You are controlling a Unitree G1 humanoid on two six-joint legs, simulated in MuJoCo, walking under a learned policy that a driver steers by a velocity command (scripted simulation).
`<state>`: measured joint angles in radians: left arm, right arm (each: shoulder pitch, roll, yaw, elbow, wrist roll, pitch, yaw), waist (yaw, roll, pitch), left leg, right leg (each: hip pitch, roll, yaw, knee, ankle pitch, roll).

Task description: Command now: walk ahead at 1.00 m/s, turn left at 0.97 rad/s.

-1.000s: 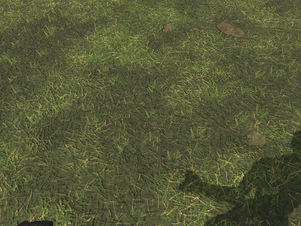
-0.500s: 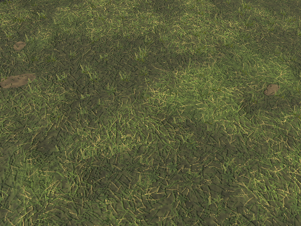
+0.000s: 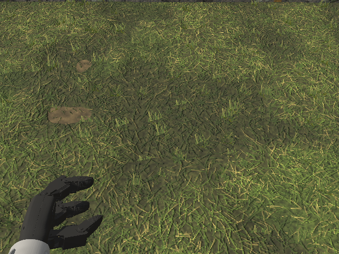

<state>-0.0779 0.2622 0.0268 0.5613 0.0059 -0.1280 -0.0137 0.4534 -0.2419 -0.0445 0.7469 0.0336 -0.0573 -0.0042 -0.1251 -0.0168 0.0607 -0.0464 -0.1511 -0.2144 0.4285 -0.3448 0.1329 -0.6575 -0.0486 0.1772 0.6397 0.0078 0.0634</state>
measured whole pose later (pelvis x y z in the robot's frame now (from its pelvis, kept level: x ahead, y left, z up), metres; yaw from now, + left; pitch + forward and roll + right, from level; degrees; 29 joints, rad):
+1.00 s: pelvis +0.35 -0.09 +0.00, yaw -9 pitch +3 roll +3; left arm 0.22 0.32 0.08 0.66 -0.01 0.03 0.00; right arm 0.05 -0.32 -0.10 0.71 -0.01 0.02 -0.04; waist 0.02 0.03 0.06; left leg -0.55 0.01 -0.03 1.11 -0.45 -0.05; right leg -0.36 0.02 0.04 0.57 -0.25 -0.05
